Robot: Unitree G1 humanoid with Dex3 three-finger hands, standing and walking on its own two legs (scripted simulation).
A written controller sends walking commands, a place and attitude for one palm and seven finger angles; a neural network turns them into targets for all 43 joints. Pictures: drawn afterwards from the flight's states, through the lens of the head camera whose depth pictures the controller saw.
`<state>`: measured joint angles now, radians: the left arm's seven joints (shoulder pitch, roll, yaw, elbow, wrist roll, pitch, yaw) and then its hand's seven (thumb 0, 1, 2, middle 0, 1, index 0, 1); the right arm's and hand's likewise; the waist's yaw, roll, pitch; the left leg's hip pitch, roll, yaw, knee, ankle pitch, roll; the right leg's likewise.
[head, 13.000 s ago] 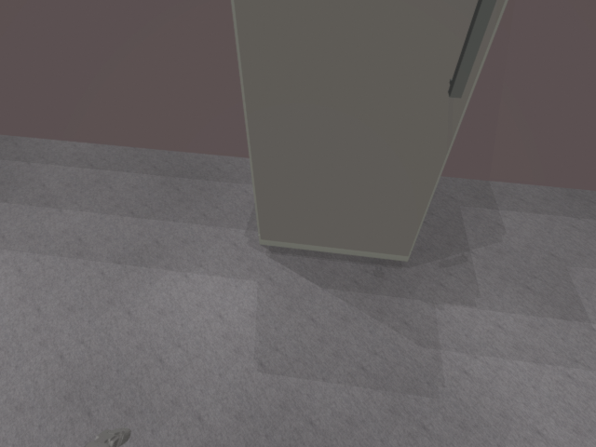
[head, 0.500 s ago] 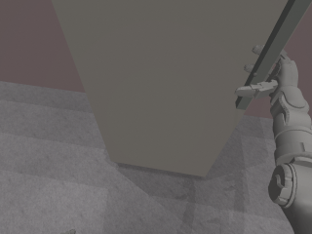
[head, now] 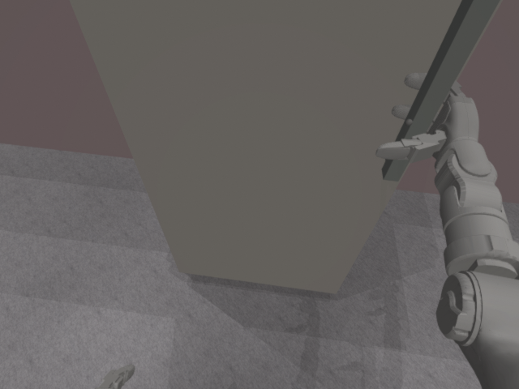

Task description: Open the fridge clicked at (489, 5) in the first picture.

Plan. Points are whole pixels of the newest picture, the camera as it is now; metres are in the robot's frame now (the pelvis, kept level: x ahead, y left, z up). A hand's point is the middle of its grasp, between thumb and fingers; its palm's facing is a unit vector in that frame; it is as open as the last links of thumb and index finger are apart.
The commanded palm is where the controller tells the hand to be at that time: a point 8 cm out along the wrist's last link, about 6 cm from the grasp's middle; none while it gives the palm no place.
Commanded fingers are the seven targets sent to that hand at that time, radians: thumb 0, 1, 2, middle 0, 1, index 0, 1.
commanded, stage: slide the fingers in behind the handle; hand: right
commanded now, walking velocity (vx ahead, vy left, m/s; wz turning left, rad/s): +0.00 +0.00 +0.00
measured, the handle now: (431, 78) +0.53 -0.18 +0.23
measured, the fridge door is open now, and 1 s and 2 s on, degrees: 0 0 2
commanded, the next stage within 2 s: grip the handle and tug to test in 0.12 s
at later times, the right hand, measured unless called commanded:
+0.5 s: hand (408, 122) +0.48 -0.16 +0.19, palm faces +0.03 +1.00 -0.01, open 12.1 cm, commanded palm +0.45 -0.20 +0.19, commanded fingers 0.00 -0.20 -0.60 0.38 1.30 0.38 1.30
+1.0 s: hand (409, 121) +0.48 -0.16 +0.19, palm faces +0.05 +1.00 -0.01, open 6.0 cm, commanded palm +0.45 -0.20 +0.19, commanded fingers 0.00 -0.90 -0.90 0.45 1.40 0.45 1.40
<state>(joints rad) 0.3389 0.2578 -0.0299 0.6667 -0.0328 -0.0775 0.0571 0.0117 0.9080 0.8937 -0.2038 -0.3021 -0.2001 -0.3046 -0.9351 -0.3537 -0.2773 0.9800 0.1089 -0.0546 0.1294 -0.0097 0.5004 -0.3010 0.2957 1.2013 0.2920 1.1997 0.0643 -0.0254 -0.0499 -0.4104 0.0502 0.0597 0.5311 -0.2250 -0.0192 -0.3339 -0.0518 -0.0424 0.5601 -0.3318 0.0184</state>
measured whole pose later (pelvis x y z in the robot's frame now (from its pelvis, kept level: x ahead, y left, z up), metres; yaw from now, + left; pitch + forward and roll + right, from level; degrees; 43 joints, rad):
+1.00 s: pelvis +0.01 +0.00 +0.00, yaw +0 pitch +6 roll +1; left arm 0.35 0.26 -0.02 0.68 -0.03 -0.08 0.05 0.01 0.91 0.89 -0.20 -0.30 -0.20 -0.30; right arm -0.90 -0.34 -0.28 0.94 0.12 -0.05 0.11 0.01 -0.66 -0.80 0.40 1.39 0.37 1.39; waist 0.06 -0.04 -0.06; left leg -0.40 0.05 0.06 0.53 -0.23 -0.02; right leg -0.32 -0.05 -0.04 0.55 -0.34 0.02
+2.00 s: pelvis +0.04 -0.01 +0.01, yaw +1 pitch +4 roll +1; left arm 0.23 0.24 -0.02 0.61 -0.03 -0.01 0.06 0.01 0.91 0.89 -0.20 -0.30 -0.20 -0.30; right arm -0.56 -0.23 -0.24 0.39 0.15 0.21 0.07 0.02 -0.66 -0.75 0.35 1.40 0.37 1.40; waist 0.00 -0.05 -0.07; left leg -0.26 0.04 0.04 0.44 -0.22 -0.02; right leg -0.17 -0.05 -0.06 0.46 -0.32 0.01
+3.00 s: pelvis -0.11 +0.12 +0.00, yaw -16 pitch -1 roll +0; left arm 0.17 0.14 -0.01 0.61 0.03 -0.07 0.07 0.02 0.91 0.89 -0.20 -0.30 -0.20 -0.30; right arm -0.07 -0.20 0.11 -0.40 -0.01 -0.02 -0.07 -0.07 -0.57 -0.66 0.45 1.40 0.16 1.28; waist 0.07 0.00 0.15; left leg -0.59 -0.02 0.05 1.09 -0.37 -0.02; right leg -0.31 -0.03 0.05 0.57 -0.25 0.04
